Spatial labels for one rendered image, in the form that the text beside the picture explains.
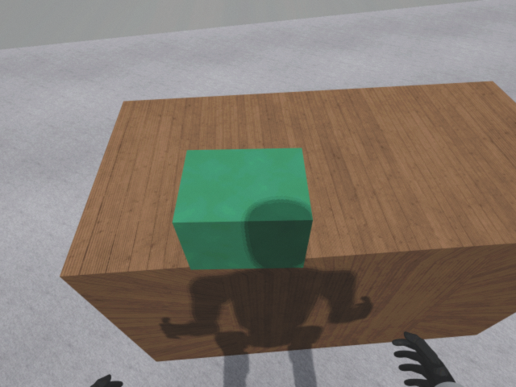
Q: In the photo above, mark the carton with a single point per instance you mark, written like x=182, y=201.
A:
x=244, y=208

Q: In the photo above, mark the pedestal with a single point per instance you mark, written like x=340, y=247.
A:
x=413, y=197

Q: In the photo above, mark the robot right hand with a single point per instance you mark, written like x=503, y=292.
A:
x=432, y=368

